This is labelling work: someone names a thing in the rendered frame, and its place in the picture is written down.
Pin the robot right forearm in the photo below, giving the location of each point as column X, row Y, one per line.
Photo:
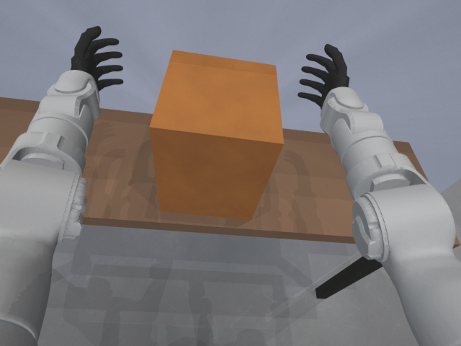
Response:
column 365, row 150

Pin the robot left upper arm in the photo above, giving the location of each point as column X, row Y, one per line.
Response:
column 39, row 207

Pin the robot right upper arm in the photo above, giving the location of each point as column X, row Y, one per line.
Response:
column 409, row 231

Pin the robot left forearm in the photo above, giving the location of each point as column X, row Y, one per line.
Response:
column 59, row 133

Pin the table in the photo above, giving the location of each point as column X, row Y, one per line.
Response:
column 306, row 197

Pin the right robot hand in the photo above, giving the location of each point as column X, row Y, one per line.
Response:
column 336, row 76

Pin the carton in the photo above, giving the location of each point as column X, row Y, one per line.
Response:
column 216, row 135

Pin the left robot hand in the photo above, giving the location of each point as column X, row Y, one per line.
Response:
column 86, row 60

